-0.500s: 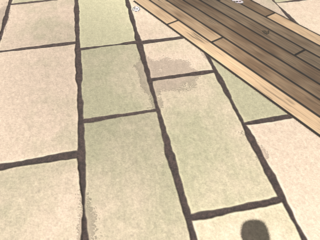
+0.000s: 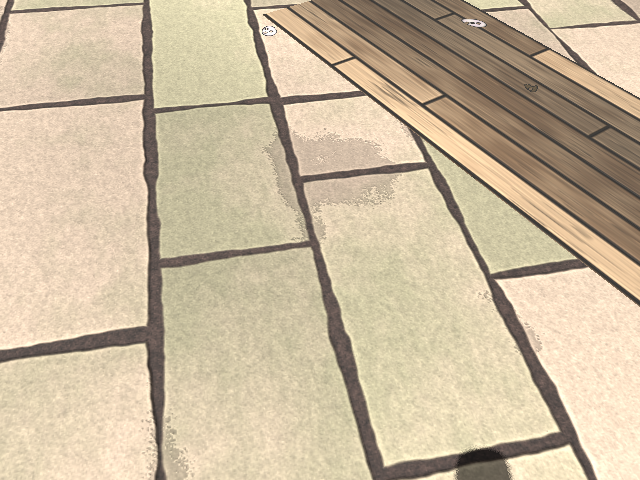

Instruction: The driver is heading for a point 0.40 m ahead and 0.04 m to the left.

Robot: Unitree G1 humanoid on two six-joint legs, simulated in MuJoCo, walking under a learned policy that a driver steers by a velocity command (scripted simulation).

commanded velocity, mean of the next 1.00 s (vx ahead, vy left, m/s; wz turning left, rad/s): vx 0.19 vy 0.00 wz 0.03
